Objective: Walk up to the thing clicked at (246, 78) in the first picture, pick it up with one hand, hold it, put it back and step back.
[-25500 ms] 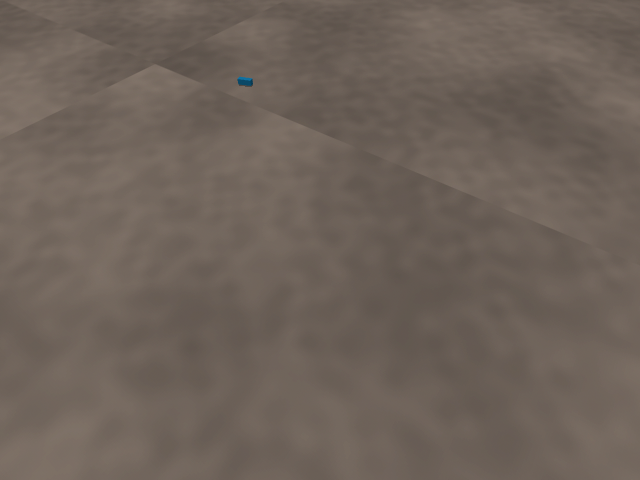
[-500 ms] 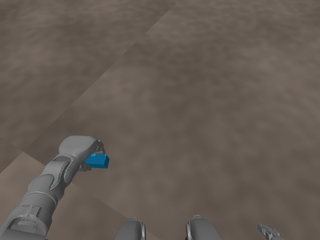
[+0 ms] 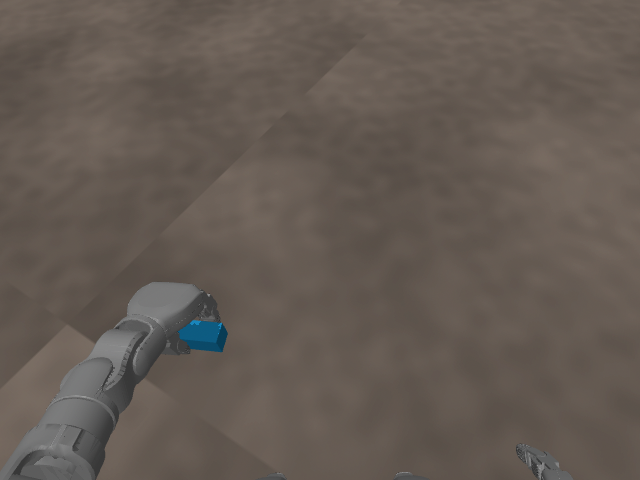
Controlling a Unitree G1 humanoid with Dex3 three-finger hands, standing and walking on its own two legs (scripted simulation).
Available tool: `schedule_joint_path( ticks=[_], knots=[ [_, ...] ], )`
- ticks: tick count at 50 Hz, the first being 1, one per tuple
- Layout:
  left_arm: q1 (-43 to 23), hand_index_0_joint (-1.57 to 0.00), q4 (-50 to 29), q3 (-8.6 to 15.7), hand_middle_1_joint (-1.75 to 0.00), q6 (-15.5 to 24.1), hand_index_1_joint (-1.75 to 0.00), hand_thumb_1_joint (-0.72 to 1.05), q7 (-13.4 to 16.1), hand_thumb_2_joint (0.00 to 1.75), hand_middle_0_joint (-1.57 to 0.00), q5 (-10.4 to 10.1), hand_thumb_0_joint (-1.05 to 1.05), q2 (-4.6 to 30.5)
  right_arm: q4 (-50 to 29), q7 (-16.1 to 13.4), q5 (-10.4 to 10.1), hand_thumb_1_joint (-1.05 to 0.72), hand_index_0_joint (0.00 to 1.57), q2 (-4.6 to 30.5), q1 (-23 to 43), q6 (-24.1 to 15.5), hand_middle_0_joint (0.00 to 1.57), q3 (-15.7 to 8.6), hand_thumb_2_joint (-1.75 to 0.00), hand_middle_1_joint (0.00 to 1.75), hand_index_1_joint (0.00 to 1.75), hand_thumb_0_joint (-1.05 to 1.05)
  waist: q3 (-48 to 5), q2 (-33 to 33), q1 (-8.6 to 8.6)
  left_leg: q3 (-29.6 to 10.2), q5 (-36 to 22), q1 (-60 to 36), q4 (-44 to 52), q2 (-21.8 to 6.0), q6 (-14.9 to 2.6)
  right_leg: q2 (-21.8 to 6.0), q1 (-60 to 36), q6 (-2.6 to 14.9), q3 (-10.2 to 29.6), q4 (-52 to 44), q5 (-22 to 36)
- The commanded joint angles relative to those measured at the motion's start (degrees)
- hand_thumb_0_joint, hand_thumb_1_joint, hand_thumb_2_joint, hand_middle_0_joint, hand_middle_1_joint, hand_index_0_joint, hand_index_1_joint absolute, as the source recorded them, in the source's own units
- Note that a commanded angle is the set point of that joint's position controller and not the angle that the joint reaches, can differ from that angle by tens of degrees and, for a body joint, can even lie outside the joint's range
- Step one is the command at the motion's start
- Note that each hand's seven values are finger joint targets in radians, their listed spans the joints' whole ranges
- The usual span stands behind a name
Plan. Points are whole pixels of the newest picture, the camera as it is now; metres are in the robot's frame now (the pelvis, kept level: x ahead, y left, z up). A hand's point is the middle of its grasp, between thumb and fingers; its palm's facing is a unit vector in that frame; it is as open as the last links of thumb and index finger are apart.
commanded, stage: hold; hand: left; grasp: from above
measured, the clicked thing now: (194, 334) +0.33 +0.21 -0.09
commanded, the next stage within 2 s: crouch in 1.66 s
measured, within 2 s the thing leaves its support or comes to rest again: neither
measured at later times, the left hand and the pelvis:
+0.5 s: hand (175, 344) +0.29 +0.21 -0.02, palm faces -0.47 +0.03 -0.88, open 6.3 cm; pelvis -0.01 -0.01 +0.01, yaw +0 degrees
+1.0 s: hand (174, 353) +0.27 +0.20 -0.01, palm faces -0.46 +0.02 -0.89, open 6.4 cm; pelvis -0.02 -0.01 +0.02, yaw +0 degrees
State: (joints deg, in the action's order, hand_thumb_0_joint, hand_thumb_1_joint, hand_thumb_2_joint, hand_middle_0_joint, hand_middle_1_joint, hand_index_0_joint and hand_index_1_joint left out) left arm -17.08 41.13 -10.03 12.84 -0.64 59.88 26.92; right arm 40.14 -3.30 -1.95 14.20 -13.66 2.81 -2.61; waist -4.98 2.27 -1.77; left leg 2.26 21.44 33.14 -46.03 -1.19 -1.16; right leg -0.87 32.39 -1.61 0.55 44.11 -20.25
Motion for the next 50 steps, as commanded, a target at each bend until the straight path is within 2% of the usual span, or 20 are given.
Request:
schedule_joint_path(
  ticks=[1,6,8,10,14,16,19,23,25,27,28,29,32,34,36,37,40,41,42,50],
  knots=[
    [-16.3,-1.10,-11.1,6.1,-0.17,-0.2,-0.15,0.73,1.8,0.25,-1.08,-1.5,0.00,12.1,-6.4,-0.6,-0.2,-0.90,0.20,8.5,0.5,-1.4,0.20,-2.7,-0.90,0.30,0.30,0.00,-15.6,0.1,0.17,-2.1,-18.1,-13.3,7.5,1.2,0.92,3.1,-6.4,2.65,-0.9,-6.4,14.2],
    [-14.8,-1.09,-12.1,5.5,-0.17,-0.4,-0.14,0.71,0.4,0.24,-1.06,-1.6,0.00,11.6,-7.6,-0.8,-0.4,-0.91,0.20,8.3,2.0,-0.8,0.20,-2.5,-0.90,0.30,0.30,0.00,-14.2,-0.4,0.40,-2.0,-17.9,-13.6,8.5,1.3,0.75,3.1,-6.9,2.70,-0.8,-7.4,14.2],
    [-14.9,-1.10,-12.9,6.4,-0.18,-0.1,-0.15,0.73,0.1,0.25,-1.07,-1.9,0.00,12.6,-7.7,-0.9,-0.4,-0.91,0.20,8.4,2.3,-0.6,0.20,-2.5,-0.90,0.30,0.30,0.00,-14.3,-0.5,0.59,-1.8,-17.5,-13.9,8.7,1.5,0.68,3.1,-7.9,2.60,-0.6,-7.9,14.0],
    [-15.2,-1.10,-13.8,5.9,-0.19,-0.2,-0.16,0.73,0.0,0.27,-1.08,-2.0,0.00,11.8,-8.1,-0.9,-0.3,-0.91,0.20,8.2,2.7,-0.4,0.20,-2.4,-0.90,0.30,0.30,0.00,-14.5,-0.4,0.47,-1.7,-17.3,-14.1,8.9,1.6,0.62,3.1,-8.1,2.58,-0.4,-8.0,14.1],
    [-14.6,-1.10,-14.2,6.7,-0.18,-0.6,-0.15,0.73,0.0,0.25,-1.07,-1.9,0.00,12.5,-8.4,-1.1,-0.5,-0.91,0.20,8.3,3.2,-0.1,0.20,-2.2,-0.90,0.30,0.30,0.00,-14.0,-1.2,0.48,-1.2,-16.2,-14.1,9.3,1.9,0.33,2.9,-8.8,2.24,0.0,-9.1,13.8],
    [-15.1,-1.10,-15.9,5.7,-0.20,-0.8,-0.16,0.74,-0.2,0.24,-1.07,-2.2,0.00,11.6,-8.5,-1.2,-0.5,-0.91,0.20,8.1,3.6,-0.1,0.20,-2.0,-0.90,0.30,0.30,0.00,-14.1,-1.0,0.35,-1.2,-15.9,-14.4,9.8,1.9,0.31,2.8,-9.2,2.26,0.0,-9.1,13.5],
    [-13.6,-1.11,-15.4,6.8,-0.18,-0.9,-0.15,0.74,-0.4,0.26,-1.08,-2.1,0.00,12.7,-8.7,-1.3,-0.7,-0.91,0.20,8.4,4.2,0.1,0.20,-2.2,-0.90,0.30,0.30,0.00,-13.8,-0.9,1.06,-1.1,-15.4,-15.1,10.6,1.9,0.31,2.9,-9.5,2.34,-0.2,-9.5,12.4],
    [-14.2,-1.11,-16.9,5.0,-0.20,-1.3,-0.17,0.74,-0.9,0.27,-1.08,-2.2,0.00,11.3,-9.0,-1.6,-0.7,-0.91,0.20,8.2,4.9,0.3,0.20,-1.8,-0.90,0.30,0.30,0.00,-13.3,-1.9,0.67,-1.0,-15.2,-15.1,10.5,2.1,-0.03,2.6,-9.5,2.09,0.2,-10.1,13.0],
    [-13.7,-1.11,-17.0,6.3,-0.21,-1.3,-0.18,0.75,-0.9,0.27,-1.08,-2.8,0.00,12.5,-9.4,-1.6,-0.9,-0.91,0.20,8.3,5.4,0.4,0.20,-1.9,-0.90,0.30,0.30,0.00,-12.1,-0.9,1.21,-0.8,-12.7,-14.8,11.7,2.2,0.12,2.7,-9.7,2.31,0.1,-10.8,10.3],
    [-14.0,-1.11,-17.2,5.2,-0.22,-1.4,-0.19,0.74,-1.3,0.27,-1.07,-3.0,0.00,11.2,-9.6,-1.6,-0.9,-0.91,0.20,8.1,6.0,0.4,0.20,-1.6,-0.90,0.30,0.30,0.00,-11.0,-1.2,0.64,-1.0,-10.5,-14.9,12.2,2.0,0.11,2.8,-8.7,2.34,0.1,-11.3,8.0],
    [-14.0,-1.12,-17.4,5.7,-0.24,-1.4,-0.20,0.77,-1.3,0.26,-1.08,-3.1,0.00,11.9,-9.5,-1.7,-1.0,-0.91,0.20,8.2,6.1,0.4,0.20,-1.5,-0.90,0.30,0.30,0.00,-10.6,-1.1,0.90,-1.5,-9.8,-14.7,12.7,1.7,0.22,2.9,-8.8,2.35,-0.1,-11.3,7.2],
    [-12.8,-1.12,-16.7,5.8,-0.23,-1.4,-0.19,0.77,-1.3,0.25,-1.08,-2.8,0.00,12.0,-9.7,-1.7,-0.9,-0.91,0.20,8.2,6.5,0.3,0.20,-1.5,-0.90,0.30,0.30,0.00,-10.2,-0.8,1.28,-1.5,-9.7,-14.7,12.9,1.7,0.28,2.8,-8.7,2.50,-0.1,-11.3,7.0],
    [-12.7,-1.10,-17.7,5.5,-0.26,-1.4,-0.22,0.75,-1.7,0.26,-1.06,-2.8,0.00,11.6,-10.0,-1.8,-1.0,-0.91,0.20,8.0,6.7,0.3,0.20,-1.3,-0.90,0.30,0.30,0.00,-10.5,-1.1,1.04,-1.2,-9.4,-15.1,13.0,2.0,0.13,2.8,-9.2,2.35,0.1,-11.8,6.8],
    [-13.4,-1.10,-18.9,5.3,-0.26,-1.3,-0.21,0.75,-1.9,0.26,-1.06,-3.3,0.00,11.9,-9.8,-2.0,-1.0,-0.91,0.20,8.0,6.9,0.1,0.20,-1.2,-0.90,0.30,0.30,0.00,-11.0,-0.9,0.93,-1.3,-10.0,-15.9,13.2,1.9,0.20,2.8,-9.4,2.30,0.1,-11.8,7.4],
    [-12.7,-1.11,-19.2,5.9,-0.25,-1.1,-0.22,0.75,-2.1,0.28,-1.08,-3.6,0.00,12.2,-10.1,-2.0,-1.1,-0.91,0.20,8.0,7.4,0.1,0.20,-1.3,-0.90,0.30,0.30,0.00,-10.9,-0.7,1.42,-1.5,-10.3,-16.6,13.7,1.8,0.28,2.8,-9.6,2.42,0.0,-11.8,7.5],
    [-13.6,-1.11,-19.2,6.2,-0.27,-0.9,-0.23,0.76,-2.1,0.28,-1.07,-3.9,0.00,12.5,-9.8,-2.1,-1.0,-0.91,0.20,8.2,7.3,0.0,0.20,-1.3,-0.90,0.30,0.30,0.00,-11.2,-0.8,1.11,-1.9,-9.7,-16.8,13.8,1.5,0.35,2.9,-9.5,2.36,-0.1,-11.8,6.9],
    [-13.1,-1.10,-19.2,5.5,-0.26,-1.0,-0.23,0.74,-1.9,0.30,-1.07,-3.7,0.00,11.5,-10.3,-2.2,-1.1,-0.92,0.20,7.8,7.7,-0.2,0.20,-1.0,-0.90,0.30,0.30,0.00,-10.0,-2.1,1.05,-1.3,-8.8,-16.1,14.0,1.9,0.07,2.7,-9.9,2.23,0.3,-12.8,6.2],
    [-13.6,-1.10,-20.2,6.5,-0.27,-0.8,-0.23,0.74,-1.8,0.28,-1.06,-3.7,0.00,12.6,-10.1,-2.3,-1.1,-0.91,0.20,7.8,7.8,-0.3,0.20,-1.0,-0.90,0.30,0.30,0.00,-10.9,-1.0,1.44,-1.3,-8.9,-16.3,14.0,2.0,0.20,2.7,-10.4,2.27,0.3,-12.6,6.2],
    [-12.4,-1.10,-18.5,6.1,-0.28,-1.0,-0.24,0.74,-1.8,0.28,-1.06,-3.5,0.00,12.2,-10.1,-2.3,-1.0,-0.92,0.20,7.6,7.9,-0.3,0.20,-0.8,-0.90,0.30,0.30,0.00,-9.9,-1.5,1.37,-1.1,-9.3,-15.9,14.0,2.1,0.13,2.7,-10.0,2.25,0.3,-12.9,6.5],
    [-12.0,-1.09,-20.8,5.7,-0.26,-1.2,-0.22,0.73,-2.6,0.26,-1.05,-4.2,0.00,11.9,-10.5,-2.8,-1.2,-0.91,0.20,7.6,8.6,-0.3,0.20,-0.7,-0.90,0.30,0.30,0.00,-9.6,-1.7,1.52,-0.8,-9.2,-17.6,15.3,2.2,0.07,2.7,-11.1,2.16,0.5,-14.3,6.5]
  ],
)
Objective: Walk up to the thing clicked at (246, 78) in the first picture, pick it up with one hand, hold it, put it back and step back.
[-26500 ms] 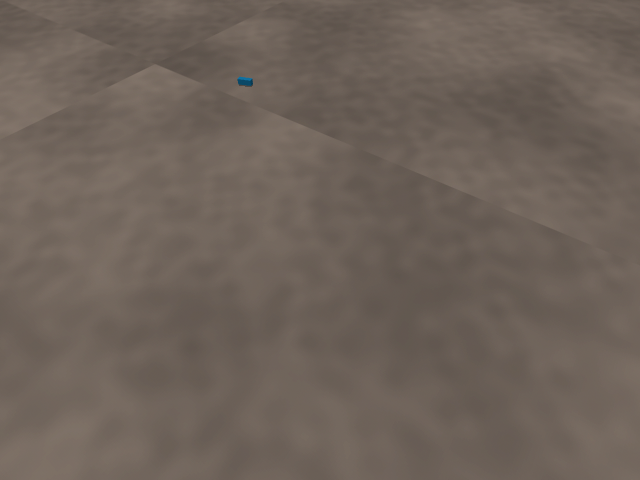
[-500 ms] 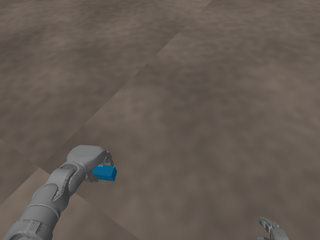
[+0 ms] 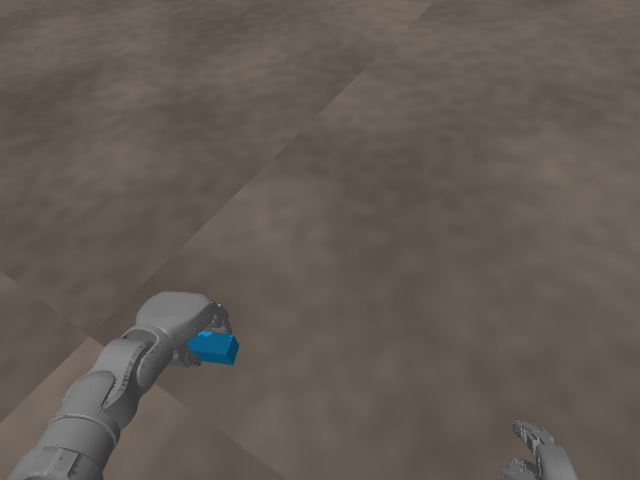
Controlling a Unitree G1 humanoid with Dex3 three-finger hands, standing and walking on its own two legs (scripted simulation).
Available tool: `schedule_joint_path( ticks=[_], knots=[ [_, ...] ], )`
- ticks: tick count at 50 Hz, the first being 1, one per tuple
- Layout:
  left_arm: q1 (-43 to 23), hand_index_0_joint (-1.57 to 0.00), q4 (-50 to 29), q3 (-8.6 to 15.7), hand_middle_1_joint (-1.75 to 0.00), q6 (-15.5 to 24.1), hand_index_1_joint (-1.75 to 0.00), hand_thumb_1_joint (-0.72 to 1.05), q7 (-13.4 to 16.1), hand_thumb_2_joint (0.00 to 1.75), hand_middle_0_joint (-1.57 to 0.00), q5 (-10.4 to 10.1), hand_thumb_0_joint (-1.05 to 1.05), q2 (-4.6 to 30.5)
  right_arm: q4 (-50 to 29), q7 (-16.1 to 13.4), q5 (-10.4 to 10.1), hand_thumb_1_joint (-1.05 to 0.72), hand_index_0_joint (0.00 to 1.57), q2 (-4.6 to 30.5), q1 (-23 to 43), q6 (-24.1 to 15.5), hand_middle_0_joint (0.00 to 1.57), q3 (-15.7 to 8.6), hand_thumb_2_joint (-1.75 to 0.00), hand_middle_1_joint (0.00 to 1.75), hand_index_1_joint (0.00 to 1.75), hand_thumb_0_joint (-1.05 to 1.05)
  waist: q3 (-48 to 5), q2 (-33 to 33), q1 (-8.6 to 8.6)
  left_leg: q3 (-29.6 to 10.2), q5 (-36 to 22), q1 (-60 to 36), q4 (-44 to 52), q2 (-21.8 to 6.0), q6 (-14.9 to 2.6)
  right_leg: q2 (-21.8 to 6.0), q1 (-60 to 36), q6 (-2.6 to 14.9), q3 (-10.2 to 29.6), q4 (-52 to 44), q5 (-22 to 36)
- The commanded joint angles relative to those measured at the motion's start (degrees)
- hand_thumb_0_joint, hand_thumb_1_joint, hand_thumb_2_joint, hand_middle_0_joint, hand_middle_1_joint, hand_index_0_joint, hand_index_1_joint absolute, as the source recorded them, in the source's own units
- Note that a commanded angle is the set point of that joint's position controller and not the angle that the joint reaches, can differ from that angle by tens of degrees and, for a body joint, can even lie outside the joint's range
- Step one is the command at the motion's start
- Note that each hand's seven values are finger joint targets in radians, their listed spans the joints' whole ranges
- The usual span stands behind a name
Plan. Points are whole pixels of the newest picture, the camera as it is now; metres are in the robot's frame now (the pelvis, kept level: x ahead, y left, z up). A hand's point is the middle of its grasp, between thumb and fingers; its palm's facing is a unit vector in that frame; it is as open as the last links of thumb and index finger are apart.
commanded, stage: hold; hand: left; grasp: from above
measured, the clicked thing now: (205, 346) +0.31 +0.20 -0.06
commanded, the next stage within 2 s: crouch in 0.66 s
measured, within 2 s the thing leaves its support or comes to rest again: neither
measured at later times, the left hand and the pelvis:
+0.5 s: hand (185, 341) +0.30 +0.21 -0.02, palm faces -0.48 +0.01 -0.88, open 6.4 cm; pelvis +0.01 +0.00 +0.01, yaw +0 degrees
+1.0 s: hand (188, 342) +0.31 +0.22 -0.04, palm faces -0.49 +0.00 -0.87, open 6.4 cm; pelvis +0.02 +0.00 +0.00, yaw +0 degrees
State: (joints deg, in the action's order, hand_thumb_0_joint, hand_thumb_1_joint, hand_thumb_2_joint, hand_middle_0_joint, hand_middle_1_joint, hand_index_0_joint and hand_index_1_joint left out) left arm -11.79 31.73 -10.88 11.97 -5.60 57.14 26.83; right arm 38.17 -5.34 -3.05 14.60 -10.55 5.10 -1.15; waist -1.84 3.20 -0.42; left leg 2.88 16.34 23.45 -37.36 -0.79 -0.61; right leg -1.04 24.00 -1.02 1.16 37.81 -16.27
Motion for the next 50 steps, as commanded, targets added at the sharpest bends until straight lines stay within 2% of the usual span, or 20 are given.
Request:
schedule_joint_path(
  ticks=[1,7,9,10,13,16,20,21,23,26,28,30,32,35,38,39,41,45,49,50],
  knots=[
    [-17.8,-1.09,-11.6,6.5,-0.27,-0.4,-0.22,0.74,2.3,0.24,-1.04,-1.6,0.00,12.0,-8.4,-0.8,-0.2,-0.91,0.20,7.1,5.6,-2.7,0.20,-2.0,-0.90,0.30,0.30,0.00,-12.3,-2.2,0.15,-1.4,-3.2,-7.6,6.9,1.7,-0.45,2.9,-2.7,1.61,-0.2,-8.1,1.7],
    [-16.2,-1.09,-12.3,6.8,-0.27,-0.3,-0.22,0.74,1.6,0.23,-1.05,-1.8,0.00,12.4,-8.8,-1.1,-0.3,-0.91,0.20,6.9,6.3,-2.8,0.20,-1.8,-0.90,0.30,0.30,0.00,-11.2,-2.4,0.50,-1.5,-3.5,-8.4,8.3,1.7,-0.50,2.9,-4.1,1.67,-0.1,-9.2,1.9],
    [-16.4,-1.09,-11.7,8.3,-0.26,-0.1,-0.21,0.73,1.5,0.23,-1.05,-1.9,0.00,13.7,-8.6,-1.2,-0.2,-0.91,0.20,6.9,6.5,-2.8,0.20,-1.8,-0.90,0.30,0.30,0.00,-10.6,-2.1,0.66,-1.7,-2.5,-8.5,8.8,1.6,-0.42,2.8,-4.0,1.66,-0.2,-9.7,0.8],
    [-17.4,-1.10,-12.6,7.3,-0.26,-0.1,-0.22,0.74,1.5,0.24,-1.05,-2.0,0.00,12.8,-8.7,-1.3,-0.2,-0.91,0.20,6.7,6.5,-2.9,0.20,-1.6,-0.90,0.30,0.30,0.00,-11.3,-2.5,0.32,-1.4,-3.1,-9.0,8.7,1.7,-0.50,2.8,-4.2,1.64,0.0,-9.8,1.5],
    [-16.4,-1.08,-13.2,7.9,-0.27,-0.1,-0.22,0.72,1.5,0.22,-1.03,-1.8,0.00,13.1,-8.5,-1.4,-0.2,-0.91,0.20,6.7,6.5,-2.9,0.20,-1.8,-0.90,0.30,0.30,0.00,-12.3,-1.9,0.70,-1.3,-5.4,-10.4,8.9,1.8,-0.43,2.8,-5.4,1.72,0.0,-9.8,3.6],
    [-16.6,-1.09,-12.6,6.0,-0.27,-0.1,-0.22,0.74,1.3,0.23,-1.05,-2.2,0.00,11.4,-8.0,-1.5,-0.3,-0.91,0.20,6.8,6.1,-2.8,0.20,-1.8,-0.90,0.30,0.30,0.00,-12.4,-2.8,0.22,-1.4,-7.7,-11.2,8.9,1.6,-0.44,2.9,-6.2,1.60,-0.2,-9.7,5.9],
    [-14.6,-1.08,-9.5,8.5,-0.24,0.0,-0.20,0.70,1.9,0.24,-1.04,-1.8,0.00,13.4,-7.7,-1.6,-0.3,-0.91,0.20,6.8,6.0,-2.4,0.20,-2.0,-0.90,0.30,0.30,0.00,-11.8,-3.1,0.94,-1.1,-8.8,-10.7,8.8,1.8,-0.49,2.7,-6.8,1.53,-0.2,-10.2,6.8],
    [-15.7,-1.09,-10.1,6.7,-0.26,0.0,-0.21,0.72,1.8,0.24,-1.05,-1.7,0.00,11.8,-8.0,-1.6,-0.2,-0.91,0.20,6.6,6.1,-2.4,0.20,-1.9,-0.90,0.30,0.30,0.00,-11.7,-4.0,0.07,-1.2,-9.1,-10.7,8.7,1.9,-0.57,2.7,-6.4,1.43,-0.1,-10.2,7.5],
    [-17.1,-1.11,-12.0,6.5,-0.26,0.2,-0.21,0.75,1.9,0.23,-1.06,-1.4,0.00,12.2,-7.9,-1.7,-0.2,-0.91,0.20,6.6,6.2,-2.2,0.20,-1.9,-0.90,0.30,0.30,0.00,-12.4,-2.6,0.30,-1.0,-9.8,-11.5,8.7,2.1,-0.54,2.5,-6.6,1.43,0.0,-10.4,8.3],
    [-17.4,-1.11,-11.9,8.0,-0.25,0.5,-0.21,0.75,2.2,0.26,-1.07,-1.5,0.00,13.3,-7.6,-1.6,-0.2,-0.91,0.20,6.6,5.7,-1.8,0.20,-2.0,-0.90,0.30,0.30,0.00,-13.5,-2.1,0.68,-1.1,-10.7,-12.3,8.9,2.1,-0.54,2.5,-7.6,1.46,0.1,-10.3,9.2],
    [-17.6,-1.11,-11.4,7.0,-0.23,0.6,-0.18,0.75,2.2,0.22,-1.07,-1.6,0.00,12.4,-7.4,-1.6,-0.3,-0.91,0.20,6.7,5.7,-1.6,0.20,-2.0,-0.90,0.30,0.30,0.00,-13.4,-1.6,0.15,-1.1,-11.3,-12.9,9.0,1.8,-0.42,2.7,-7.5,1.62,-0.1,-10.2,9.6],
    [-16.8,-1.11,-10.0,7.8,-0.22,0.5,-0.18,0.74,2.4,0.21,-1.07,-1.1,0.00,13.3,-7.4,-1.7,-0.3,-0.91,0.20,6.7,5.8,-1.3,0.20,-2.1,-0.90,0.30,0.30,0.00,-13.1,-2.0,0.36,-1.3,-12.0,-12.4,8.9,1.7,-0.40,2.7,-7.4,1.62,-0.3,-10.2,10.0],
    [-15.7,-1.11,-9.7,8.9,-0.23,0.6,-0.19,0.75,2.4,0.23,-1.07,-1.4,0.00,14.2,-7.7,-1.6,-0.4,-0.91,0.20,6.6,5.9,-1.0,0.20,-2.0,-0.90,0.30,0.30,0.00,-12.5,-2.3,1.36,-1.4,-12.1,-11.5,9.1,1.8,-0.39,2.8,-8.2,1.68,-0.5,-10.3,9.9],
    [-17.8,-1.11,-10.7,7.4,-0.24,0.9,-0.19,0.74,2.3,0.21,-1.06,-1.4,0.00,12.9,-7.6,-1.5,-0.4,-0.91,0.20,6.9,5.4,-0.6,0.20,-2.3,-0.90,0.30,0.30,0.00,-13.7,-1.9,0.31,-1.4,-13.5,-12.8,9.1,1.6,-0.37,2.9,-8.1,1.76,-0.3,-10.0,11.4],
    [-15.0,-1.11,-10.5,8.3,-0.29,1.1,-0.22,0.76,1.9,0.13,-1.03,-1.6,0.00,13.5,-7.8,-1.4,-0.5,-0.94,0.20,6.9,5.4,-0.5,0.20,-2.7,-0.92,0.30,0.30,0.00,-13.8,-1.6,1.35,-1.3,-14.5,-13.1,9.3,1.6,-0.19,2.9,-9.0,1.95,-0.5,-10.0,11.9],
    [-15.3,-1.03,-10.8,6.9,-0.27,1.3,-0.21,0.68,1.7,0.15,-0.95,-1.7,0.00,12.4,-8.1,-1.4,-0.4,-0.89,0.20,6.9,5.6,-0.4,0.20,-2.7,-0.90,0.30,0.30,0.00,-13.5,-1.5,0.72,-1.4,-14.6,-13.3,9.3,1.6,-0.16,2.9,-8.5,1.95,-0.5,-10.1,12.1],
    [-14.1,-1.01,-9.7,6.3,-0.28,1.5,-0.24,0.63,1.7,0.23,-0.96,-1.7,0.00,11.6,-8.1,-1.3,-0.6,-0.90,0.20,6.9,5.5,-0.2,0.20,-2.6,-0.90,0.30,0.30,0.00,-12.1,-3.1,0.48,-1.5,-14.1,-12.6,9.2,1.5,-0.32,2.9,-7.8,1.80,-0.6,-10.2,11.8],
    [-14.0,-1.03,-7.0,6.8,-0.26,3.0,-0.22,0.65,3.4,0.24,-1.00,-1.4,0.00,11.1,-8.3,-1.2,-0.5,-0.91,0.20,6.5,5.9,0.3,0.20,-2.3,-0.90,0.30,0.30,0.00,-10.7,-4.8,0.01,-1.7,-12.3,-9.7,7.6,1.7,-0.43,2.6,-5.0,1.56,-0.7,-9.1,10.5],
    [-15.6,-1.03,-2.6,8.6,-0.28,5.8,-0.24,0.65,8.1,0.26,-1.00,1.8,0.00,11.6,-7.4,-0.5,0.3,-0.91,0.20,6.8,4.6,0.8,0.20,-2.9,-0.90,0.30,0.30,0.00,-12.9,-4.2,-0.54,-1.6,-12.1,-4.4,1.2,1.8,-0.21,2.4,0.5,1.70,-0.9,-3.0,10.6],
    [-16.9,-1.02,-2.3,7.9,-0.27,6.4,-0.24,0.63,9.4,0.26,-0.99,2.9,0.00,10.8,-7.2,-0.2,0.5,-0.91,0.20,6.9,4.2,0.9,0.20,-3.0,-0.90,0.30,0.30,0.00,-14.5,-4.4,-0.78,-1.6,-12.6,-2.8,-1.3,1.9,-0.20,2.4,2.1,1.67,-0.8,-0.8,11.3]
  ],
)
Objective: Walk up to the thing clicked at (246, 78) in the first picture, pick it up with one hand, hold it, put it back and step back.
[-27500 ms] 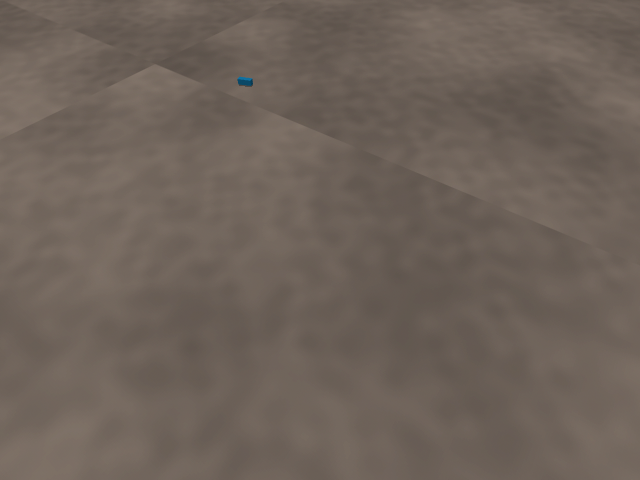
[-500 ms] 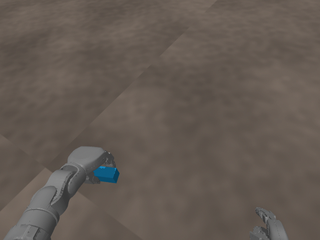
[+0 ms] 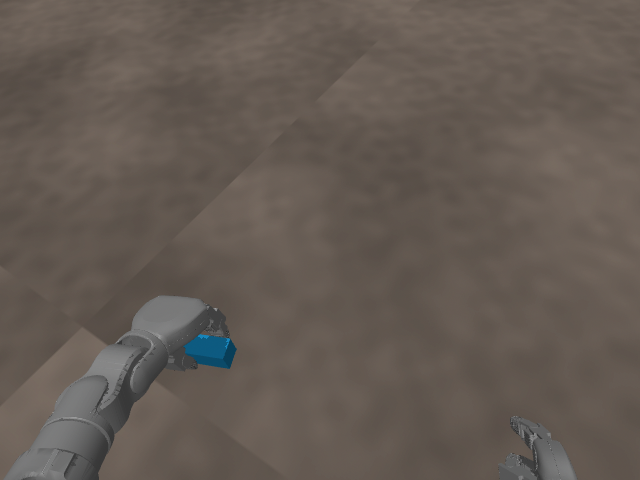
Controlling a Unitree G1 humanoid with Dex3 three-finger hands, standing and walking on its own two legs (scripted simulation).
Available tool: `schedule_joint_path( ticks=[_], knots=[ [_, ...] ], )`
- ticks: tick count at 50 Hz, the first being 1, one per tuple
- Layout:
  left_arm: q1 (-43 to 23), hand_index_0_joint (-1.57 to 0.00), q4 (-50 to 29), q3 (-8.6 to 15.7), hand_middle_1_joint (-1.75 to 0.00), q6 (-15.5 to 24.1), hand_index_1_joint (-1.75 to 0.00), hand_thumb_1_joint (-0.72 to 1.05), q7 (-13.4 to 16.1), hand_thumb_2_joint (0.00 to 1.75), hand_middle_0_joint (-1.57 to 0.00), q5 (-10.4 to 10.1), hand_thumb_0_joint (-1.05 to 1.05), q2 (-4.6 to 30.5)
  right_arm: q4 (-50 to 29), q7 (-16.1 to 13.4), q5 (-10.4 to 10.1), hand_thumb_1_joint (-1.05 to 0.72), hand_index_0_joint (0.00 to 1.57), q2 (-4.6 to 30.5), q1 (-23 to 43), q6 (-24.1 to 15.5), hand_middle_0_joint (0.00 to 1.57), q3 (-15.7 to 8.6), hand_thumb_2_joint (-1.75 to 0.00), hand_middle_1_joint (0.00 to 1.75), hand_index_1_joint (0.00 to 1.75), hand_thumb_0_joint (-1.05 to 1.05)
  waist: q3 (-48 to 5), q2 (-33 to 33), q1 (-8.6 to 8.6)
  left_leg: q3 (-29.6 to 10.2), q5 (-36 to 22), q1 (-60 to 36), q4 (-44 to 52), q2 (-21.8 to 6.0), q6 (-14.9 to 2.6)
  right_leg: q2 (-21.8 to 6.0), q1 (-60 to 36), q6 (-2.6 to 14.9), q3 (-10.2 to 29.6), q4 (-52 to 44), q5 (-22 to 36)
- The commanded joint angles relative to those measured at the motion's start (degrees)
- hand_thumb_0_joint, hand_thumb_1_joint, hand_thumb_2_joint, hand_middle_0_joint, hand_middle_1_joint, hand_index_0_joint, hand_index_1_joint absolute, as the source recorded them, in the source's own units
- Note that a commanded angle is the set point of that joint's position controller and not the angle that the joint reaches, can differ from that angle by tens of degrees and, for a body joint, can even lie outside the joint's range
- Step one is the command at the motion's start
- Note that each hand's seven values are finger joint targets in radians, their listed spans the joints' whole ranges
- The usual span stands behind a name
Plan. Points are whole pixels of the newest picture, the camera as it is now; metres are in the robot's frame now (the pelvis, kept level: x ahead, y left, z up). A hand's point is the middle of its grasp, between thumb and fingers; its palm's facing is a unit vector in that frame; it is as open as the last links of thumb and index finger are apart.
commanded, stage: crouch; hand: left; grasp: from above
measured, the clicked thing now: (202, 349) +0.30 +0.20 -0.08
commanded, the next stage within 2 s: lower in 1.80 s
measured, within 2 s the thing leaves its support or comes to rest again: neither
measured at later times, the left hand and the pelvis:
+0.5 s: hand (220, 369) +0.34 +0.23 -0.27, palm faces -0.39 +0.13 -0.91, open 6.4 cm; pelvis -0.06 +0.01 -0.17, yaw +0 degrees
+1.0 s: hand (243, 380) +0.39 +0.23 -0.48, palm faces -0.44 +0.08 -0.90, open 6.1 cm; pelvis -0.07 +0.01 -0.32, yaw -2 degrees
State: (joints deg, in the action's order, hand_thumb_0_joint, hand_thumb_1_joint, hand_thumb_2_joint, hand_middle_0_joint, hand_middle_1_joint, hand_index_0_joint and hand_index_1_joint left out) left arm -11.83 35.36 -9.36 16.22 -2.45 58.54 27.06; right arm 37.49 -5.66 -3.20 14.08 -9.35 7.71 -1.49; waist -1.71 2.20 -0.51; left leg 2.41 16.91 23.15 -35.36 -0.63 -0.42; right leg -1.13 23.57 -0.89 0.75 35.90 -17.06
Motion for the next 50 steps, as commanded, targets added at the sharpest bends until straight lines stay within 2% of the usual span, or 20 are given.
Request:
schedule_joint_path(
  ticks=[1,5,7,9,12,17,19,21,24,26,28,32,34,36,37,42,45,48,49,50],
  knots=[
    [-18.9,-1.03,-4.5,7.4,-0.26,2.5,-0.23,0.63,7.7,0.26,-1.00,2.9,0.00,11.8,-6.2,0.3,1.0,-0.91,0.20,7.6,2.6,-1.4,0.20,-3.1,-0.90,0.30,0.30,0.00,-16.4,-2.5,-0.87,-0.9,-13.3,-0.6,-6.3,1.9,-0.37,2.3,4.7,1.36,-0.2,3.4,13.0],
    [-23.6,-1.02,2.0,5.7,-0.28,2.3,-0.26,0.62,12.7,0.29,-1.00,8.1,0.00,10.9,-5.4,1.9,2.2,-0.92,0.20,8.0,-0.7,-0.3,0.20,-3.9,-0.90,0.30,0.30,0.00,-20.2,-1.1,-2.07,-1.0,-11.5,7.8,-15.4,1.8,-0.45,2.3,13.7,1.55,-0.2,10.4,11.1],
    [-26.0,-1.05,5.0,5.2,-0.27,1.6,-0.24,0.64,15.3,0.24,-1.01,9.7,0.00,10.3,-5.2,2.6,2.7,-0.92,0.20,8.6,-2.3,0.3,0.20,-4.5,-0.91,0.30,0.30,0.00,-22.5,-1.5,-2.59,-1.3,-10.2,11.2,-18.7,1.6,-0.73,2.4,17.8,1.65,-0.5,13.5,9.0],
    [-28.0,-1.05,9.4,3.4,-0.25,0.9,-0.23,0.63,17.6,0.24,-1.02,10.5,0.00,8.2,-5.2,3.3,2.9,-0.92,0.20,9.0,-2.8,0.5,0.20,-4.9,-0.91,0.30,0.30,0.00,-21.9,-2.7,-3.49,-1.7,-6.6,16.4,-21.9,1.7,-0.85,2.5,22.6,1.76,-0.8,16.8,5.6],
    [-32.0,-1.03,12.9,4.9,-0.26,-0.3,-0.22,0.62,20.9,0.21,-1.00,11.9,0.00,10.6,-4.4,3.7,3.5,-0.92,0.20,9.9,-3.2,-0.1,0.20,-5.6,-0.91,0.30,0.30,0.00,-25.9,-0.6,-3.16,-2.6,-1.3,21.9,-26.5,1.5,-0.57,2.6,29.4,2.02,-1.6,22.1,0.5],
    [-41.6,-1.06,15.1,4.0,-0.23,-1.6,-0.21,0.65,23.7,0.24,-1.04,12.8,0.00,10.2,-2.4,3.5,4.4,-0.92,0.20,10.4,-5.2,-2.1,0.20,-6.0,-0.91,0.30,0.30,0.00,-32.6,1.7,-5.34,-3.9,3.9,30.6,-34.9,1.2,-0.84,2.5,40.3,2.52,-1.9,30.9,-3.4],
    [-44.1,-1.06,17.1,5.4,-0.24,-2.2,-0.22,0.65,24.6,0.27,-1.03,13.2,0.00,12.3,-1.6,3.3,4.9,-0.91,0.20,10.8,-6.1,-3.1,0.20,-6.2,-0.90,0.30,0.30,0.00,-34.3,3.0,-5.41,-4.6,6.0,34.6,-38.1,1.0,-0.69,2.4,44.7,2.61,-2.1,34.9,-5.1],
    [-47.7,-1.10,16.8,5.0,-0.23,-2.6,-0.20,0.71,24.7,0.26,-1.08,12.8,0.00,11.7,-1.1,3.3,5.1,-0.91,0.20,11.0,-6.9,-4.1,0.20,-6.5,-0.90,0.30,0.30,0.00,-39.1,5.0,-6.30,-5.1,5.6,34.4,-41.0,0.8,-0.58,2.3,47.8,2.91,-2.3,38.2,-5.4],
    [-46.3,-1.13,22.2,5.2,-0.24,-3.7,-0.21,0.75,24.5,0.25,-1.10,13.4,0.00,11.9,-0.1,3.4,5.4,-0.91,0.20,11.3,-7.6,-5.1,0.20,-6.5,-0.90,0.30,0.30,0.00,-38.6,5.0,-6.26,-6.4,7.9,38.8,-42.9,0.7,-0.15,2.2,52.6,3.04,-3.1,42.4,-7.8],
    [-48.8,-1.16,22.4,6.3,-0.22,-3.7,-0.19,0.78,23.8,0.26,-1.13,13.8,0.00,14.4,0.1,3.5,5.5,-0.91,0.20,11.8,-7.8,-5.6,0.20,-6.8,-0.90,0.30,0.30,0.00,-40.7,5.6,-6.46,-6.9,9.7,41.2,-45.0,0.7,-0.04,2.3,55.1,3.07,-3.5,44.8,-9.4],
    [-46.8,-1.20,26.5,5.7,-0.22,-3.6,-0.19,0.84,22.6,0.25,-1.17,13.8,0.00,13.1,0.0,4.0,5.8,-0.92,0.20,11.7,-8.1,-6.0,0.20,-6.5,-0.91,0.30,0.30,0.00,-38.1,3.6,-7.64,-7.6,14.0,46.0,-46.8,1.0,-0.16,2.2,58.4,3.11,-3.9,46.8,-12.6],
    [-50.4,-1.22,28.2,6.8,-0.21,-2.2,-0.18,0.88,21.2,0.26,-1.19,13.9,0.00,15.5,0.5,4.8,6.1,-0.91,0.20,12.3,-8.3,-7.0,0.20,-6.1,-0.90,0.30,0.30,0.00,-37.6,3.4,-8.86,-9.1,21.2,52.4,-50.6,1.1,-0.56,2.1,64.9,3.08,-4.3,51.3,-17.5],
    [-52.3,-1.24,27.9,8.3,-0.18,-1.2,-0.15,0.90,21.5,0.22,-1.20,13.8,0.00,17.9,0.5,5.2,6.5,-0.91,0.20,12.3,-8.4,-7.5,0.20,-5.5,-0.90,0.30,0.30,0.00,-38.8,3.8,-9.19,-9.0,21.7,55.5,-53.3,1.3,-0.75,1.8,67.1,2.96,-4.3,53.7,-18.1],
    [-52.4,-1.26,29.1,8.3,-0.18,-0.3,-0.14,0.92,22.0,0.22,-1.22,13.8,0.00,16.5,0.9,5.9,6.9,-0.91,0.20,12.3,-8.8,-8.2,0.20,-5.0,-0.90,0.30,0.30,0.00,-38.8,5.2,-10.14,-9.3,21.0,55.9,-55.6,1.2,-0.54,1.4,71.1,2.99,-4.4,56.1,-17.7],
    [-55.7,-1.25,27.2,9.1,-0.17,0.6,-0.13,0.91,22.5,0.21,-1.21,14.0,0.00,18.4,1.3,6.0,7.1,-0.91,0.20,12.4,-9.0,-8.4,0.20,-4.9,-0.90,0.30,0.30,0.00,-40.1,7.2,-10.45,-9.3,20.4,56.7,-56.8,1.1,-0.42,1.5,72.3,3.07,-4.4,57.6,-17.2],
    [-57.8,-1.23,26.8,11.2,-0.12,2.3,-0.08,0.85,24.8,0.16,-1.19,16.7,0.00,21.4,2.5,7.7,8.4,-0.92,0.20,12.7,-11.6,-9.1,0.20,-4.4,-0.91,0.30,0.30,0.00,-47.5,12.3,-10.30,-7.7,10.6,54.3,-64.0,1.1,-0.14,1.3,75.7,3.19,-4.5,63.1,-11.4],
    [-60.8,-1.23,25.6,12.6,-0.11,2.9,-0.07,0.86,26.1,0.12,-1.19,17.2,0.00,22.7,3.6,8.8,9.0,-0.92,0.20,12.6,-13.9,-9.3,0.20,-4.6,-0.91,0.30,0.30,0.00,-50.3,13.4,-11.17,-6.4,5.0,53.9,-68.0,1.1,-0.37,1.6,75.2,3.02,-4.9,65.1,-7.0],
    [-58.6,-1.25,30.3,12.4,-0.13,2.0,-0.10,0.88,26.5,0.17,-1.21,17.6,0.00,21.7,3.4,9.7,9.7,-0.93,0.20,12.3,-13.7,-9.3,0.20,-4.3,-0.91,0.30,0.30,0.00,-48.9,13.1,-11.30,-5.1,5.0,57.4,-70.7,1.4,-0.84,1.9,75.1,2.85,-4.8,66.0,-6.6],
    [-60.5,-1.26,28.2,13.2,-0.13,2.2,-0.09,0.89,26.7,0.17,-1.22,17.7,0.00,23.5,3.8,9.8,9.8,-0.93,0.20,12.4,-13.8,-9.2,0.20,-4.5,-0.91,0.30,0.30,0.00,-49.2,12.5,-11.12,-4.9,5.7,58.6,-71.6,1.3,-1.08,2.2,75.4,2.86,-5.1,66.5,-6.8],
    [-56.9,-1.26,33.3,12.4,-0.14,1.5,-0.11,0.89,26.5,0.21,-1.23,18.1,0.00,21.9,3.4,10.1,9.8,-0.93,0.20,12.4,-13.6,-9.1,0.20,-4.3,-0.91,0.30,0.30,0.00,-47.4,12.2,-11.44,-4.9,5.8,60.1,-71.9,1.4,-1.04,2.0,75.1,2.82,-5.2,67.0,-6.9]
  ],
)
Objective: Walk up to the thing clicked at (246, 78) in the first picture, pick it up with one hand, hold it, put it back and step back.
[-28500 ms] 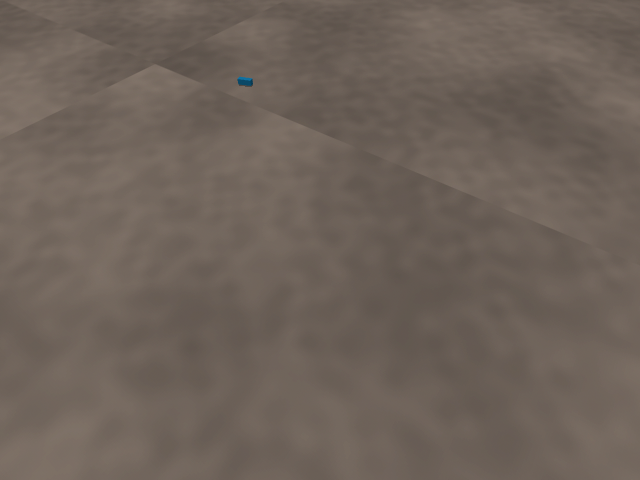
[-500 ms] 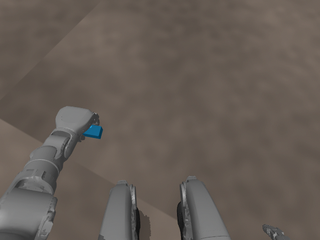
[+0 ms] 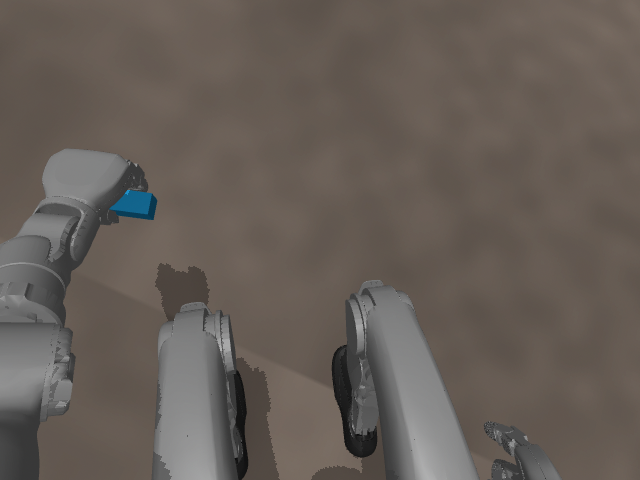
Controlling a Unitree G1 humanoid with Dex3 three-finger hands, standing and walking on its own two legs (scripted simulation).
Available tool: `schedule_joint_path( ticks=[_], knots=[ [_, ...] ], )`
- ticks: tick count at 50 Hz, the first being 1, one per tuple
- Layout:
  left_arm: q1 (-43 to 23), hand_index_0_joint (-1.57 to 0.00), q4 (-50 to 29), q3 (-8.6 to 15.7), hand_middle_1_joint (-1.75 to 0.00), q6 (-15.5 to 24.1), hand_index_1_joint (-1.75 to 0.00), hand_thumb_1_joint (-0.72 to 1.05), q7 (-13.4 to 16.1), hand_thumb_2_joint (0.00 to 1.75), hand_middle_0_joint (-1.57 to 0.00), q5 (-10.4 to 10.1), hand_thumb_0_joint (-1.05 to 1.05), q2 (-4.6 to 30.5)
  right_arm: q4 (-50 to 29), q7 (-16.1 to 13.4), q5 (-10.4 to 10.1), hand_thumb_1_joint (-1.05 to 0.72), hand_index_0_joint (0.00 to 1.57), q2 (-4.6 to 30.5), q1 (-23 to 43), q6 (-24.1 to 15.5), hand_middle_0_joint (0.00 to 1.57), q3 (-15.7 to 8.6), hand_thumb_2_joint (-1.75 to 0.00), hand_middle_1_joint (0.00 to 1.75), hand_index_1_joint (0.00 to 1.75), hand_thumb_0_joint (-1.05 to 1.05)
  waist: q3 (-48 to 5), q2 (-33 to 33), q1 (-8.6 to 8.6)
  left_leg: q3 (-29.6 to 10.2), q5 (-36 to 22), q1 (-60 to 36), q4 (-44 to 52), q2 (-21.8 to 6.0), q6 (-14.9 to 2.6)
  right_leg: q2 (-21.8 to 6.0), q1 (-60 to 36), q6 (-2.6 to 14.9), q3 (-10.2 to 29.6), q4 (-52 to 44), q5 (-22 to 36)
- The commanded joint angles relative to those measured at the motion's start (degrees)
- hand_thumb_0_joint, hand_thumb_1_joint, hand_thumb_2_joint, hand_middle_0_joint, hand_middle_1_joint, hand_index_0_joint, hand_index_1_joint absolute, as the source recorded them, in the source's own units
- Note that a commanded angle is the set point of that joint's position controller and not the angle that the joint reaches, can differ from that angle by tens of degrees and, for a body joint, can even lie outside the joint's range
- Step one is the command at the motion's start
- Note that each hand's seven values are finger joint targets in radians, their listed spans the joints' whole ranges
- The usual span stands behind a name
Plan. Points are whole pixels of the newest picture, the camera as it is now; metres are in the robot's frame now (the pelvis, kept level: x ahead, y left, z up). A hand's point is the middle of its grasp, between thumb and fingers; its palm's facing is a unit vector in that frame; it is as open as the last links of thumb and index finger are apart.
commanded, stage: crouch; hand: left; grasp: from above
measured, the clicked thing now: (120, 202) +0.47 +0.23 -0.19
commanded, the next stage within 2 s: lower in 0.80 s
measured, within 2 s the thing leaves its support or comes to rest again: neither
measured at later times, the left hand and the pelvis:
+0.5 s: hand (117, 214) +0.46 +0.25 -0.23, palm faces -0.46 +0.06 -0.88, open 6.2 cm; pelvis -0.01 +0.00 -0.07, yaw -2 degrees
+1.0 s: hand (122, 214) +0.48 +0.25 -0.27, palm faces -0.48 +0.06 -0.87, open 6.2 cm; pelvis -0.01 +0.00 -0.10, yaw -4 degrees
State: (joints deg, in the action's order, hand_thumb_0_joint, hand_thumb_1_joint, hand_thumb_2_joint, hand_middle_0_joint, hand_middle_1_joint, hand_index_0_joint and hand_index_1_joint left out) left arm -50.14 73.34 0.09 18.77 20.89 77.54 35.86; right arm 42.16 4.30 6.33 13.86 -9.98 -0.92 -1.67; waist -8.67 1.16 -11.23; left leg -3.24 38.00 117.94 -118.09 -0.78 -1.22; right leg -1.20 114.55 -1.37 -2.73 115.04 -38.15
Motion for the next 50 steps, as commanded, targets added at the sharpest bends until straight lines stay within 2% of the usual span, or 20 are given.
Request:
schedule_joint_path(
  ticks=[1,3,4,7,12,13,14,15,16,18,20,21,27,29,33,35,38,41,46,50],
  knots=[
    [-20.8,-1.26,-7.4,3.0,-0.14,-0.9,-0.11,0.91,3.0,0.21,-1.23,-1.3,0.00,13.3,-0.9,0.3,0.4,-0.92,0.20,12.7,-12.9,-0.4,0.20,-4.5,-0.91,0.30,0.30,0.00,-40.8,12.4,-1.14,0.6,-14.9,-33.7,9.9,1.4,-0.49,2.2,-15.1,3.22,-2.0,-11.5,14.2],
    [-20.8,-1.27,-6.4,3.8,-0.15,-1.1,-0.13,0.91,2.5,0.24,-1.24,-0.9,0.00,15.2,-0.7,0.6,0.6,-0.92,0.20,13.1,-13.1,-0.2,0.20,-4.5,-0.91,0.30,0.30,0.00,-40.5,12.4,-1.03,0.7,-15.0,-32.2,8.7,1.4,-0.61,2.3,-14.9,3.18,-2.3,-10.3,14.4],
    [-19.8,-1.26,-5.1,3.1,-0.15,-1.1,-0.12,0.90,2.0,0.22,-1.22,-1.3,0.00,14.0,-1.1,0.8,0.5,-0.92,0.20,12.8,-12.7,-0.1,0.20,-4.4,-0.91,0.30,0.30,0.00,-39.5,12.2,-1.02,0.5,-14.9,-31.0,8.5,1.4,-0.53,2.4,-14.5,3.25,-2.5,-9.5,14.2],
    [-21.4,-1.24,-4.7,2.9,-0.17,-1.1,-0.13,0.89,1.5,0.21,-1.21,-1.5,0.00,14.3,-0.9,1.0,0.7,-0.92,0.20,12.9,-12.3,0.0,0.20,-4.4,-0.91,0.30,0.30,0.00,-37.6,11.1,-1.76,0.5,-12.7,-28.3,7.1,1.4,-0.75,2.7,-13.0,3.20,-2.8,-8.4,13.0],
    [-21.3,-1.21,-3.5,4.6,-0.22,0.0,-0.17,0.86,0.9,0.22,-1.17,-1.1,0.00,17.7,-0.9,1.6,1.1,-0.92,0.20,12.9,-12.3,0.3,0.20,-3.3,-0.91,0.30,0.30,0.00,-36.7,10.8,-1.87,1.1,-13.5,-24.5,4.0,1.4,-0.98,2.9,-13.7,2.89,-2.8,-6.0,14.8],
    [-21.3,-1.22,-2.3,3.7,-0.19,0.2,-0.15,0.87,0.9,0.19,-1.18,-1.0,0.00,16.9,-0.7,1.6,1.0,-0.92,0.20,13.5,-11.8,0.3,0.20,-3.6,-0.91,0.30,0.30,0.00,-35.7,11.0,-1.81,0.9,-11.9,-23.4,3.9,1.4,-0.77,2.9,-12.0,3.10,-2.9,-5.3,13.2],
    [-21.6,-1.21,-2.4,3.5,-0.20,0.3,-0.16,0.86,0.9,0.21,-1.17,-0.8,0.00,16.2,-0.5,1.7,1.3,-0.92,0.20,13.4,-11.9,0.2,0.20,-3.5,-0.91,0.30,0.30,0.00,-36.1,11.3,-1.90,0.9,-11.8,-24.1,3.5,1.5,-0.80,3.0,-11.3,3.15,-3.1,-5.1,13.0],
    [-23.5,-1.20,-3.5,4.9,-0.20,0.8,-0.15,0.84,1.3,0.20,-1.16,-0.3,0.00,18.9,-0.5,1.6,1.3,-0.92,0.20,13.4,-11.6,0.3,0.20,-3.2,-0.91,0.30,0.30,0.00,-36.6,12.4,-1.63,0.9,-11.6,-23.9,2.8,1.3,-0.73,3.2,-10.3,3.25,-3.2,-4.5,12.7],
    [-24.0,-1.19,-1.9,3.7,-0.19,0.8,-0.15,0.83,1.4,0.19,-1.15,-0.1,0.00,17.6,-0.4,1.6,1.4,-0.92,0.20,13.4,-11.5,0.3,0.20,-3.3,-0.91,0.30,0.30,0.00,-36.0,13.2,-1.92,1.3,-10.6,-22.6,2.5,1.5,-0.75,3.2,-10.2,3.32,-2.9,-4.3,12.0],
    [-25.6,-1.20,-3.2,5.3,-0.21,1.4,-0.17,0.85,2.1,0.21,-1.16,0.7,0.00,20.3,0.0,1.8,1.6,-0.92,0.20,13.4,-11.6,0.4,0.20,-2.7,-0.91,0.30,0.30,0.00,-36.7,14.6,-1.71,1.0,-10.8,-22.7,2.0,1.4,-0.47,3.3,-9.5,3.56,-3.5,-2.5,12.1],
    [-24.2,-1.20,0.0,3.9,-0.21,1.2,-0.17,0.83,2.4,0.21,-1.16,1.0,0.00,17.8,0.1,1.9,1.7,-0.93,0.20,14.0,-11.7,0.2,0.20,-2.6,-0.91,0.30,0.30,0.00,-34.5,14.6,-2.52,0.2,-9.9,-23.6,1.8,1.2,-0.27,3.1,-5.9,3.56,-4.0,-1.7,10.5],
    [-26.8,-1.19,-2.0,4.2,-0.21,1.7,-0.17,0.84,2.8,0.20,-1.15,1.2,0.00,18.7,0.2,1.9,1.9,-0.92,0.20,14.2,-11.4,0.1,0.20,-2.7,-0.91,0.30,0.30,0.00,-35.0,16.2,-2.83,0.1,-9.4,-23.4,1.7,1.1,-0.09,3.2,-5.0,3.64,-4.4,-1.0,10.3],
    [-28.9,-1.17,0.6,4.1,-0.21,1.1,-0.17,0.81,3.5,0.17,-1.12,1.2,0.00,20.6,0.4,1.8,2.1,-0.92,0.20,14.8,-10.6,-0.4,0.20,-1.7,-0.91,0.30,0.30,0.00,-33.4,16.1,-3.38,-0.1,-4.9,-19.8,0.3,1.2,-0.34,3.1,-3.1,3.66,-4.9,0.6,7.2],
    [-27.4,-1.17,3.1,3.9,-0.21,0.6,-0.16,0.82,3.4,0.16,-1.12,1.3,0.00,20.4,0.3,1.8,2.2,-0.92,0.20,15.0,-10.4,-0.6,0.20,-1.4,-0.91,0.30,0.30,0.00,-31.8,15.6,-3.93,-0.2,-3.4,-18.8,0.1,1.3,-0.39,3.0,-2.3,3.53,-5.1,0.8,5.9],
    [-27.9,-1.15,1.1,3.7,-0.17,0.2,-0.12,0.78,2.8,0.10,-1.10,0.5,0.00,21.7,0.3,1.6,2.2,-0.92,0.20,15.1,-10.5,-0.7,0.20,-0.8,-0.91,0.30,0.30,0.00,-33.4,15.4,-3.46,0.6,-4.9,-17.4,-1.8,1.3,-0.65,3.2,-4.3,3.43,-4.9,1.3,7.7],
    [-28.4,-1.17,-1.3,5.0,-0.17,0.4,-0.13,0.80,2.8,0.12,-1.13,0.7,0.00,23.7,0.8,1.7,2.3,-0.92,0.20,15.3,-11.8,-0.6,0.20,-0.8,-0.91,0.30,0.30,0.00,-35.4,15.4,-3.30,0.6,-8.1,-17.9,-2.8,1.3,-0.69,3.3,-6.0,3.30,-5.0,2.0,10.7],
    [-25.0,-1.20,2.4,4.1,-0.20,0.1,-0.15,0.85,2.2,0.14,-1.16,0.1,0.00,21.9,0.4,2.1,2.2,-0.93,0.20,15.1,-11.5,-0.5,0.20,-0.1,-0.91,0.30,0.30,0.00,-32.9,14.1,-3.83,0.8,-8.5,-15.6,-3.8,1.4,-0.85,3.3,-6.3,3.07,-5.1,2.4,11.2],
    [-25.6,-1.21,2.6,4.6,-0.18,0.2,-0.13,0.85,1.9,0.12,-1.16,-0.3,0.00,23.1,0.2,2.0,2.0,-0.93,0.20,15.5,-11.2,-0.4,0.20,0.0,-0.91,0.30,0.30,0.00,-32.0,14.0,-3.54,0.4,-7.3,-15.1,-3.9,1.3,-0.74,3.3,-5.0,3.26,-5.3,2.7,9.8],
    [-25.2,-1.23,-0.1,4.7,-0.12,1.0,-0.10,0.84,1.6,0.18,-1.21,0.0,0.00,23.3,0.3,2.2,2.1,-0.92,0.20,15.8,-11.5,-0.1,0.20,0.0,-0.91,0.30,0.30,0.00,-33.7,15.7,-3.43,0.2,-10.6,-17.4,-5.0,1.1,-0.41,3.7,-4.9,3.36,-5.8,4.0,12.8],
    [-23.2,-1.21,3.6,3.7,-0.12,1.8,-0.10,0.81,1.5,0.18,-1.19,-0.2,0.00,22.1,0.1,2.6,2.4,-0.92,0.20,15.7,-11.1,0.0,0.20,0.7,-0.91,0.30,0.30,0.00,-30.2,12.3,-4.85,0.0,-10.2,-13.5,-6.7,1.2,-0.95,3.9,-5.3,2.92,-6.1,4.2,13.0]
  ],
)
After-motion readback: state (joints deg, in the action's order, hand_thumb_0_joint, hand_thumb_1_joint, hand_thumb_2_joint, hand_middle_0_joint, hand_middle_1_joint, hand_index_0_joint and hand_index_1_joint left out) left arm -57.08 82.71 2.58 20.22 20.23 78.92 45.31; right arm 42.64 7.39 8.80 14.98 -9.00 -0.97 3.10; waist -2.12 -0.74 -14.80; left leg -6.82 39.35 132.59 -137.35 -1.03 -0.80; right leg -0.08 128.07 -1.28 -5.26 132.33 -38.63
